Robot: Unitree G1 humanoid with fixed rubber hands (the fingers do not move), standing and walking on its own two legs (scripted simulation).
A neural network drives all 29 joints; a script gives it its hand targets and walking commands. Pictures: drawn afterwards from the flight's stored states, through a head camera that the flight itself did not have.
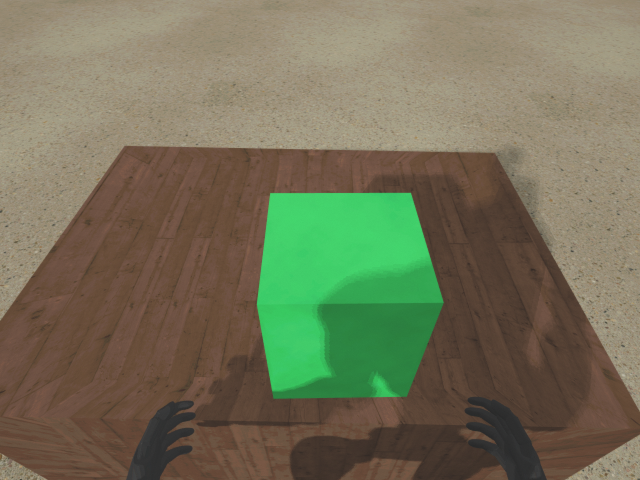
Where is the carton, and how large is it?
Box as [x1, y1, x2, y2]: [257, 193, 443, 398]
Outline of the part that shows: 270,193 257,307 273,398 406,396 443,303 410,193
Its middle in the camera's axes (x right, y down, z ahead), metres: +0.03 +0.09 +0.59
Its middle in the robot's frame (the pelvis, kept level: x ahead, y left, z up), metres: +0.39 +0.02 -0.01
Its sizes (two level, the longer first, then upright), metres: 0.210 0.200 0.250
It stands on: a pedestal, 0.65 m high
